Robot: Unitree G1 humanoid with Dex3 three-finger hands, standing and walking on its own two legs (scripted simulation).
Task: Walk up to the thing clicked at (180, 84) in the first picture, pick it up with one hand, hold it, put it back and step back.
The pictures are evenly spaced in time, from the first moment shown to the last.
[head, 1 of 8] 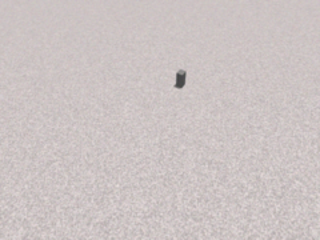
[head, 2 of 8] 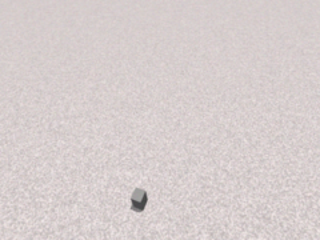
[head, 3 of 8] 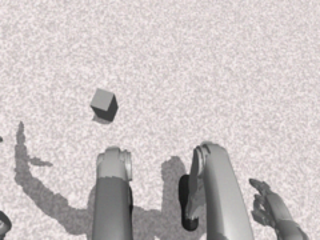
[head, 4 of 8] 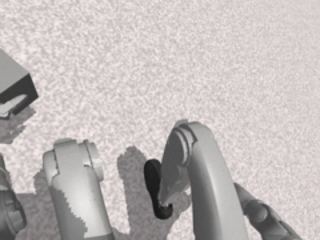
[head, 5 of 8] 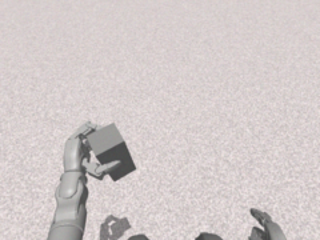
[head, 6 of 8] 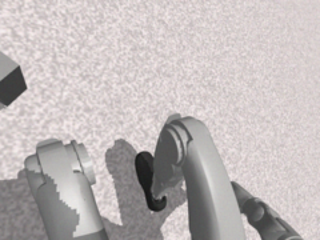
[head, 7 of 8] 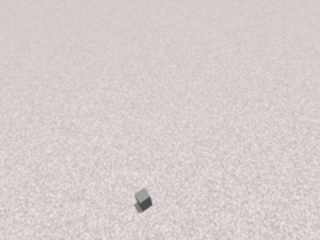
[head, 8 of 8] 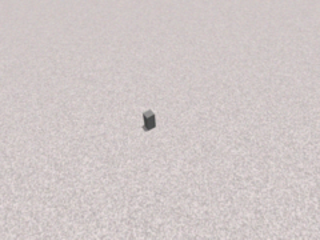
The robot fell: no
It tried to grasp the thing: yes
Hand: left
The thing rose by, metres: 0.69
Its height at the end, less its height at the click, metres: +0.00
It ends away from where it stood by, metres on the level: 0.01
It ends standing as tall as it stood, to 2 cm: yes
